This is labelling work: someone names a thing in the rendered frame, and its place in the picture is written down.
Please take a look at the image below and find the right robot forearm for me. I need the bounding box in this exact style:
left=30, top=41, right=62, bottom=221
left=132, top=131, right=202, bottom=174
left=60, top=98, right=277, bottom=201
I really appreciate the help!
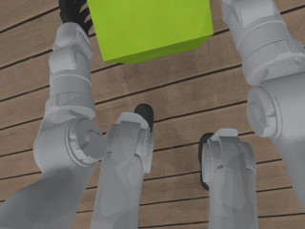
left=221, top=0, right=305, bottom=86

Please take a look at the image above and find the left robot forearm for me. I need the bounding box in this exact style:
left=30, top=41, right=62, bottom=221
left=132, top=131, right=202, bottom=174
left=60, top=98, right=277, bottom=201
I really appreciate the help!
left=37, top=22, right=96, bottom=135

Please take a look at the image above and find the robot right thigh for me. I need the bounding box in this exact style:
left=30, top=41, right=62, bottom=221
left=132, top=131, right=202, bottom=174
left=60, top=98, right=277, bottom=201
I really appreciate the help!
left=201, top=135, right=258, bottom=229

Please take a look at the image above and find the robot left upper arm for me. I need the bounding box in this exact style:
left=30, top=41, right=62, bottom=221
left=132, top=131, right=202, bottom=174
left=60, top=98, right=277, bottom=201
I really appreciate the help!
left=0, top=117, right=107, bottom=229

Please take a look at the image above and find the left robot hand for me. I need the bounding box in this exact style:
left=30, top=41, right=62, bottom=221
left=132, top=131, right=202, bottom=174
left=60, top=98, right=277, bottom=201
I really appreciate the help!
left=58, top=0, right=93, bottom=36

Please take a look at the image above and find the carton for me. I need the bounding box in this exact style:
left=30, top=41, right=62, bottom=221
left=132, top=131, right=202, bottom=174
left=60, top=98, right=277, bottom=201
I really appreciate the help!
left=87, top=0, right=214, bottom=64

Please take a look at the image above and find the robot right shin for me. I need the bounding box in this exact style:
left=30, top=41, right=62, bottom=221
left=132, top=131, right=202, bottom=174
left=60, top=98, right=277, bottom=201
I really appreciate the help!
left=205, top=127, right=256, bottom=185

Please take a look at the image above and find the robot right upper arm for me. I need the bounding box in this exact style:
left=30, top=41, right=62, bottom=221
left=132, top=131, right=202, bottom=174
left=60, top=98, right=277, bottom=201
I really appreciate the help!
left=246, top=71, right=305, bottom=213

